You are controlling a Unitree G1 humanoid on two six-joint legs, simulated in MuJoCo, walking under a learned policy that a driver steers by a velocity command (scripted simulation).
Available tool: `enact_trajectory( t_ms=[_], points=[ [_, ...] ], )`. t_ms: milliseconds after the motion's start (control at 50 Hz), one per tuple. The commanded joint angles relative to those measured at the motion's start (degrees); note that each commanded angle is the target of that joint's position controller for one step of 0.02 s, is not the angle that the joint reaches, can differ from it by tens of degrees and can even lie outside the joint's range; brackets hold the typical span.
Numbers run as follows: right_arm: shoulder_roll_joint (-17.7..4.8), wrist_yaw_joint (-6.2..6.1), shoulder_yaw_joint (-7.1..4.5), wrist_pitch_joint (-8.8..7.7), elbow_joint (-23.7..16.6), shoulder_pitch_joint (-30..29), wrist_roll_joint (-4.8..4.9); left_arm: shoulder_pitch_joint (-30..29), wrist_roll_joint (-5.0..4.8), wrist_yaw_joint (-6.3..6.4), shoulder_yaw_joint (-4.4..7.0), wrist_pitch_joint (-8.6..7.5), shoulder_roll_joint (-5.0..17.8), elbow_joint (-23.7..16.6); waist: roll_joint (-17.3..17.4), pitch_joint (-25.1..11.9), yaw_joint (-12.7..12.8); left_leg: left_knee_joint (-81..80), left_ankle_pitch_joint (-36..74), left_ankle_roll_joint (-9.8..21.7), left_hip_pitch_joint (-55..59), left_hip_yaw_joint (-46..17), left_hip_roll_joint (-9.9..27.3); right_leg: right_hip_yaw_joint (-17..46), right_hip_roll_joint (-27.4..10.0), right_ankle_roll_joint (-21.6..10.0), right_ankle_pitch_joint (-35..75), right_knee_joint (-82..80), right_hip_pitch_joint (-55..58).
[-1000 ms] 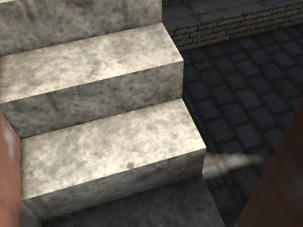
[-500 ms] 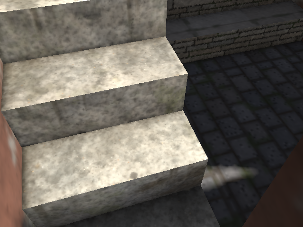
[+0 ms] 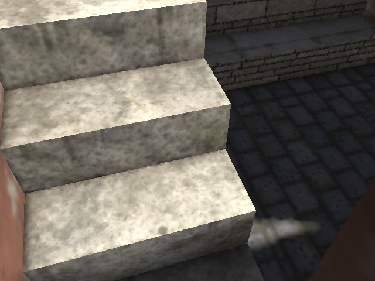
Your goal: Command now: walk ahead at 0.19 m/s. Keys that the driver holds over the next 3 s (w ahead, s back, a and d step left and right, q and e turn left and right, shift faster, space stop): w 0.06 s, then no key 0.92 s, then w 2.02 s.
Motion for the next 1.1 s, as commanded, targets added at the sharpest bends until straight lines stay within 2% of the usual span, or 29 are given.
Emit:
enact_trajectory(
  t_ms=[20, 80, 100, 160, 180, 280, 360, 380, 440, 460, 480, 520, 540, 620, 640, 840, 860, 880, 980, 1000, 1020, 1040, 1060, 1080, 1100],
  points=[
    [-4.1, -0.45, -0.27, -0.93, -4.3, -0.84, -0.11, 0.3, 0.24, 0.45, 0.55, -1.41, 4.55, -1.72, 0.33, 2.09, 0.4, -2.24, 5.81, 2.15, -0.7, -1.97, 3.06, 2.51, -4.52, -1.83, 9.17, -3.92, -4.21],
    [-3.02, -0.43, -0.12, -1.68, -4.89, 0.92, -0.01, 0.8, -0.44, 0.44, 0.53, -1.99, 4.61, -0.94, 0.48, 2.35, 0.46, -1.55, 9.48, 2.13, -0.33, -1.86, 3.2, 2.22, -4.61, -2.16, 14.03, -3.29, -3.87],
    [-3.11, -0.54, -0.23, -2.02, -5.08, 1.98, 0.29, 1.18, -0.61, 0.52, 0.9, -2.12, 4.92, -0.21, 0.55, 3.34, -0.04, -0.73, 12.5, 2.39, -0.42, -1.66, 3.56, 2.32, -5.08, -1.95, 17.98, -2.58, -4.1],
    [-2.04, -0.83, -0.28, -2.42, -5.08, 4.36, 0.49, 2.25, -1.12, 0.49, 1.25, -2.28, 4.23, 0.78, 0.57, 1.0, 0.23, 0.94, 17.21, 2.43, 0.58, -1.39, 3.81, 1.77, -5.19, -1.71, 23.38, -0.69, -2.19],
    [-0.03, -1.01, 0.34, -2.53, -5.16, 5.3, 0.44, 2.51, -1.31, -0.29, 1.41, -2.34, 4.16, 0.94, 2.3, 0.92, -0.14, 1.3, 15.62, 2.45, 1.23, -1.0, 3.09, 1.96, -5.15, -1.7, 22.81, -0.49, -2.86],
    [0.48, -1.47, -0.01, -2.38, -5.92, 6.5, 0.38, 2.14, -1.2, -0.67, 1.91, -1.98, 2.75, 1.7, 0.57, 1.58, 0.06, 2.33, 16.02, 2.48, 0.47, -1.29, 3.43, 1.63, -4.82, -1.4, 22.21, 0.31, -3.65],
    [1.54, -1.59, -0.19, -2.31, -6.23, 7.5, 0.33, 2.36, -1.24, -0.6, 2.27, -1.65, 1.96, 2.21, 0.98, 1.56, 0.19, 2.71, 16.42, 2.33, 0.25, -1.39, 3.5, 1.58, -4.72, -1.28, 21.41, 0.81, -3.74],
    [-0.05, -1.5, -0.88, -2.15, -6.31, 7.15, 0.29, 2.05, -1.04, 0.21, 2.25, -1.43, 1.52, 2.43, -0.83, 1.54, 0.57, 2.66, 17.76, 2.23, -0.64, -1.71, 4.25, 1.31, -4.6, -1.25, 21.6, 1.04, -3.02],
    [0.8, -1.44, -0.9, -1.99, -6.34, 7.75, 0.17, 2.64, -1.11, 0.65, 2.42, -1.07, 1.33, 2.92, 0.92, 1.52, 0.64, 2.42, 16.88, 1.89, -1.03, -1.64, 4.08, 1.51, -4.72, -1.33, 20.42, 1.1, -2.77],
    [-7.45, -0.47, -2.92, -1.64, -5.09, 7.86, -0.74, 2.72, -3.44, -0.2, 2.84, 0.11, 3.83, 2.52, 0.71, 2.26, -0.36, 1.11, 13.8, -0.4, 0.14, -1.64, 1.7, 3.05, -2.37, 0.56, 16.37, 0.05, -4.54],
    [-6.32, -0.22, -3.0, -1.47, -4.65, 7.93, -0.74, 2.01, -3.33, -0.39, 2.86, 0.65, 3.76, 1.93, 0.6, 3.3, -0.17, 0.75, 12.97, -0.87, -0.44, -1.75, 1.81, 2.79, -2.41, 0.92, 14.57, -0.47, -5.13],
    [-2.75, -0.11, -2.12, -1.32, -3.48, 8.22, -0.5, 2.73, -2.77, -0.54, 2.75, 1.09, 2.96, 1.62, 1.36, 3.96, -0.1, 0.44, 12.24, -0.97, -0.23, -1.74, 1.68, 2.93, -2.3, 0.84, 13.04, -1.08, -5.97],
    [-2.54, -0.15, -2.17, -1.15, -2.78, 8.89, -0.33, 3.21, -2.52, -0.57, 2.65, 1.05, 2.44, 1.6, 1.81, 3.95, -0.16, 0.47, 12.37, -1.0, -0.06, -1.65, 1.61, 2.92, -2.24, 0.81, 13.17, -1.1, -6.09],
    [-3.47, -0.22, -2.44, -1.06, -1.67, 8.99, -0.63, 3.96, -2.29, -0.5, 2.62, 0.95, 2.26, 1.32, 0.82, 3.35, -0.3, 0.32, 11.25, -0.79, -0.29, -1.57, 1.73, 2.75, -2.2, 0.72, 12.59, -0.82, -6.01],
    [-3.66, -0.28, -2.53, -0.78, -1.53, 8.81, -1.15, 3.91, -2.45, -0.24, 2.41, 0.93, 2.49, 0.76, 0.39, 2.48, -0.18, -0.03, 10.61, -1.1, -0.32, -1.85, 1.55, 2.55, -2.08, 0.72, 11.9, -0.7, -5.67],
    [-4.45, -0.31, -2.47, -0.63, 0.25, 10.21, -1.0, 5.49, -2.3, -0.22, 1.86, 0.65, 3.26, -0.61, 0.49, 4.36, -0.51, -0.67, 7.77, -1.33, -1.62, -1.82, 1.54, 2.97, -2.15, 0.63, 9.44, -1.13, -7.67],
    [-4.8, -0.53, -2.62, -0.64, 0.79, 11.07, -1.29, 6.26, -2.04, -0.09, 2.1, 0.65, 3.97, -0.36, 0.27, 4.0, -0.54, -0.33, 7.16, -1.52, -1.24, -1.62, 1.34, 2.81, -1.95, 0.71, 8.84, -0.98, -7.67],
    [-5.49, -0.77, -2.74, -0.69, 0.85, 11.25, -0.93, 5.99, -1.93, -0.21, 2.28, 0.69, 3.91, -0.09, 0.39, 5.21, -0.97, -0.24, 6.96, -1.26, -1.73, -1.5, 1.47, 2.84, -1.95, 0.91, 8.94, -1.0, -8.57],
    [-4.49, -1.06, -2.44, -0.7, 1.45, 11.76, -0.91, 6.25, -2.17, -0.34, 2.31, 0.67, 3.39, -0.34, 0.3, 4.69, -0.91, 0.13, 6.98, -1.16, -1.98, -1.51, 1.51, 2.64, -1.75, 0.94, 9.18, -0.7, -8.5],
    [-3.9, -1.33, -2.3, -0.44, 2.82, 13.21, -0.63, 5.84, -1.51, -0.55, 2.1, 0.43, 2.81, -1.01, 0.56, 3.88, -0.48, 0.25, 4.32, -1.38, -2.01, -0.73, 0.58, 2.99, -2.1, 0.77, 6.93, -1.68, -7.94],
    [4.75, -1.48, 0.27, -0.1, 1.88, 12.77, 0.19, 4.49, 1.65, 0.15, 1.9, -0.62, 1.24, -1.69, 1.1, 3.09, 1.06, 0.53, 4.0, 0.82, -3.27, -0.65, 1.86, 3.11, -4.9, -1.34, 1.9, -3.23, -7.18],
    [3.92, -1.22, 0.45, -0.42, -0.61, 9.95, -0.64, 5.45, 0.88, 0.79, 1.95, -0.6, 1.64, -0.14, -0.89, 3.9, 0.04, 0.41, 2.15, 1.21, -1.49, -0.72, 2.39, 3.43, -3.78, -2.01, -3.94, -4.6, -10.4],
    [1.31, -1.17, -0.18, -0.61, -1.49, 9.53, -1.0, 4.89, 0.52, 1.05, 2.04, -0.62, 2.06, -0.1, -0.77, 5.1, -0.07, 0.45, 0.34, 1.57, -2.68, -0.79, 2.16, 3.67, -3.76, -2.42, -5.85, -5.23, -10.77],
    [0.97, -1.0, -0.18, -0.98, -2.11, 9.73, -0.87, 4.4, 0.49, 0.94, 1.97, -0.66, 2.11, -0.26, -0.74, 5.62, 0.0, 0.47, -0.29, 1.86, -3.41, -0.97, 2.12, 3.99, -3.8, -3.01, -6.05, -5.46, -10.48],
    [-6.7, -1.11, -2.31, -1.42, -0.65, 11.37, -1.03, 4.61, -3.07, 0.36, 1.9, -0.25, 2.6, -0.2, -1.49, 7.78, -1.75, 0.1, -2.83, -0.42, -2.83, 0.0, 0.06, 4.41, -1.33, -0.85, -9.09, -5.68, -12.8]
  ],
)
Next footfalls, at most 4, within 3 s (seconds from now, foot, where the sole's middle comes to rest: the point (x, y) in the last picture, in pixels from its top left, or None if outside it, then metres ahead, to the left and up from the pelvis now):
2.22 left None -0.01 0.19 -0.78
2.58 right None -0.06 -0.11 -0.78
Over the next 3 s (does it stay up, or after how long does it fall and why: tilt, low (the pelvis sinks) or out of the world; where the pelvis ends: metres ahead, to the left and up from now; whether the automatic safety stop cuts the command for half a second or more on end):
stays up -0.04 0.03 0.00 its command is cut before an obstacle after 1.9 s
